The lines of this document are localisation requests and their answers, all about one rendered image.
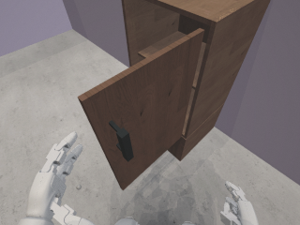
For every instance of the cupboard door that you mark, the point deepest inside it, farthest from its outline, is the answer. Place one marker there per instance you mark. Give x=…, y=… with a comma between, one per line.
x=150, y=101

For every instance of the handle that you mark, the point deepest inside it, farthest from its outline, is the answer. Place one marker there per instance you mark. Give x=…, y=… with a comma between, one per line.
x=124, y=142

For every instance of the right robot hand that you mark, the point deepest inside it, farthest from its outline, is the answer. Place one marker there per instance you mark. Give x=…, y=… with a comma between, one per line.
x=242, y=213

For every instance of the left robot hand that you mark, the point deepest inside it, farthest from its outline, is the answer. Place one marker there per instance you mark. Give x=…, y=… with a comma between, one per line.
x=50, y=180

